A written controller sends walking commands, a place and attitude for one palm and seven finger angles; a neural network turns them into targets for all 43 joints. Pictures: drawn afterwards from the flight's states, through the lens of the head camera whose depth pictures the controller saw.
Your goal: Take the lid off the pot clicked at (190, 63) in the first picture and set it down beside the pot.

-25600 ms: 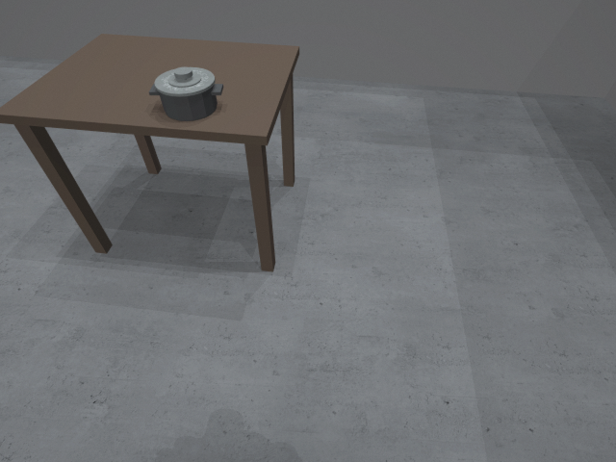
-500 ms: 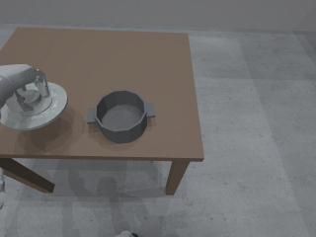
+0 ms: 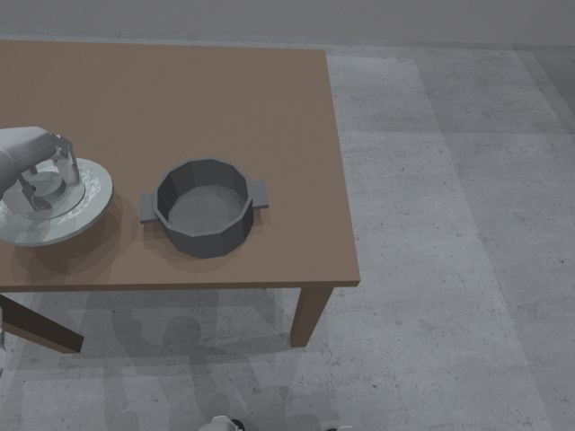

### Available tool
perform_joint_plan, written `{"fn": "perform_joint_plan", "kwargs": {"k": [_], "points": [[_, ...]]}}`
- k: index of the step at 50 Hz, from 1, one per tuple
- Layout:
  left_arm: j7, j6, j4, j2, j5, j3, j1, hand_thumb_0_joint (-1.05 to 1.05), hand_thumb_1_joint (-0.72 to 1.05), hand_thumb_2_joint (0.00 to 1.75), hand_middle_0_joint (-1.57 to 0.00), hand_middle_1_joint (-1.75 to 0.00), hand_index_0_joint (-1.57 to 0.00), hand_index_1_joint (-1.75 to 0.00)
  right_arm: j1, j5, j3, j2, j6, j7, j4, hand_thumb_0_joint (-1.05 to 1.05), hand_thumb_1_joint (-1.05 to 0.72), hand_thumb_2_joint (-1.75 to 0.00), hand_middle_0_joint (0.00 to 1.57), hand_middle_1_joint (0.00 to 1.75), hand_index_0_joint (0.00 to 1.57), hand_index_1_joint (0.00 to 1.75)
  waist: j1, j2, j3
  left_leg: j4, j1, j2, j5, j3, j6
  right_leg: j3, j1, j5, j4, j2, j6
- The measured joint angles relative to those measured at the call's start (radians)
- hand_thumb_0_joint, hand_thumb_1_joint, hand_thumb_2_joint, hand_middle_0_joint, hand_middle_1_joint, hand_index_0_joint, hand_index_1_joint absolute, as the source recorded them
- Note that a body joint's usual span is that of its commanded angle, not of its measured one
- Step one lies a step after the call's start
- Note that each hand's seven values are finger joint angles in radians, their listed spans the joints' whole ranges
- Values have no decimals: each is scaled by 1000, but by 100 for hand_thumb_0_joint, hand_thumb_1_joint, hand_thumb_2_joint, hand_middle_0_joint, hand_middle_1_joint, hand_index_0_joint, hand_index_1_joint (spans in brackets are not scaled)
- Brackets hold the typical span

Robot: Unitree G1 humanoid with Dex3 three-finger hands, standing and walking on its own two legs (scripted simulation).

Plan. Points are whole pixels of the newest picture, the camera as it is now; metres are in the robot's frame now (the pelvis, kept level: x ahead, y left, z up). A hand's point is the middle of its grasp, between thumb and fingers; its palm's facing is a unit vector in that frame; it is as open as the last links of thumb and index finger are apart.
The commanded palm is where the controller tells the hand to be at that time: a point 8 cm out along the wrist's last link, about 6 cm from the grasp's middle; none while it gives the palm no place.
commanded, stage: lower the lid onto the table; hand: left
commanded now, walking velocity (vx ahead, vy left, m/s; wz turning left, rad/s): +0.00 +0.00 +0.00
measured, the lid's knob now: (44, 186) +0.45 +0.34 +0.04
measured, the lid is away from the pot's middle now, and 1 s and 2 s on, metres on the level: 0.22 0.23 0.24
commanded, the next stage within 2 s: open the fingers wide in 1.32 s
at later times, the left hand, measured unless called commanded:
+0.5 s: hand (41, 197) +0.43 +0.34 +0.04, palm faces -0.50 -0.08 -0.86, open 7.7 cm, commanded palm +0.48 +0.35 +0.09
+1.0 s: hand (50, 209) +0.43 +0.34 +0.00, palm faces -0.52 -0.06 -0.85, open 7.7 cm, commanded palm +0.49 +0.35 +0.06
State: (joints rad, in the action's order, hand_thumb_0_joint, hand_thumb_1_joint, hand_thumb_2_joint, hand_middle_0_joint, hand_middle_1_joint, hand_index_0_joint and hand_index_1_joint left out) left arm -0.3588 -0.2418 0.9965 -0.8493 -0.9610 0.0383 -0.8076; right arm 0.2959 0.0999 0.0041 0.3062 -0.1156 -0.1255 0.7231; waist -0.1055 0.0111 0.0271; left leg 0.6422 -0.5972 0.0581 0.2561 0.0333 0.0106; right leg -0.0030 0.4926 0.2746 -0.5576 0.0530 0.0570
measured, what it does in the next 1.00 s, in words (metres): stands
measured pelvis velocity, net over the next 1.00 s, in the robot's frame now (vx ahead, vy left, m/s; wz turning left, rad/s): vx -0.01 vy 0.00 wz -0.01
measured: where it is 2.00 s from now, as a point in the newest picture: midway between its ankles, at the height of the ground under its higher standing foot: outside the picture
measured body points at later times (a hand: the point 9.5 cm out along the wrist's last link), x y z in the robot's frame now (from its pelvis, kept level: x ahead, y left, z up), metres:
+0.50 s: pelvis +0.01 +0.00 -0.01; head +0.11 +0.01 +0.43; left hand +0.46 +0.34 +0.09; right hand +0.04 -0.29 -0.12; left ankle +0.03 +0.11 -0.72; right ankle -0.01 -0.17 -0.72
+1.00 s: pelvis -0.01 +0.00 -0.02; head +0.12 +0.02 +0.41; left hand +0.46 +0.34 +0.05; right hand +0.00 -0.29 -0.13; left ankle +0.03 +0.11 -0.72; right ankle -0.01 -0.17 -0.72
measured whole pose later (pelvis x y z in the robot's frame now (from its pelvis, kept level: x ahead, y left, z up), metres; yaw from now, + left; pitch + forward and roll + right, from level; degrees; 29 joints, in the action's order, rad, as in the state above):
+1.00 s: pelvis -0.01 +0.00 -0.02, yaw -1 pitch +18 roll -3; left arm -0.29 -0.29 1.09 -0.89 -1.02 0.09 -0.82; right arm 0.31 0.09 0.02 0.30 -0.14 -0.12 0.70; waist -0.14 0.01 0.05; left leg 0.82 -0.81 0.08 0.32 0.02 0.01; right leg 0.00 0.70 0.34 -0.73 0.04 0.06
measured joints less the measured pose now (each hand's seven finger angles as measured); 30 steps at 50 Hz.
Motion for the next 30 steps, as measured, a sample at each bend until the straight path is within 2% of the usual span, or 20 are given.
{"fn": "perform_joint_plan", "kwargs": {"k": [8, 24, 30], "points": [[13, -4, 21, -16, -18, 28, 1, 1, 23, 77, -59, -94, -64, -97, 0, -3, -2, 0, -2, 2, -4, 1, -90, -90, 20, 30, 21, 30, -10, 0, 5, 23, -33, 5, 14, 0, -2, 2, 33, 11, -21, -4, 2], [29, -27, 34, -16, -34, 52, 15, 1, 23, 77, -58, -94, -64, -97, -13, -11, -3, -12, -23, 13, -12, 1, -90, -90, 20, 30, 21, 30, -13, 3, 18, 75, -92, 11, 38, -8, -4, -2, 89, 37, -71, -9, 2], [34, -28, 47, -16, -38, 30, 6, 1, 23, 77, -58, -94, -64, -97, -13, -10, 0, -11, -21, 11, -14, 1, -90, -90, 20, 30, 21, 30, -13, 1, 15, 97, -117, 12, 43, -11, -5, -3, 115, 44, -96, -10, 1]]}}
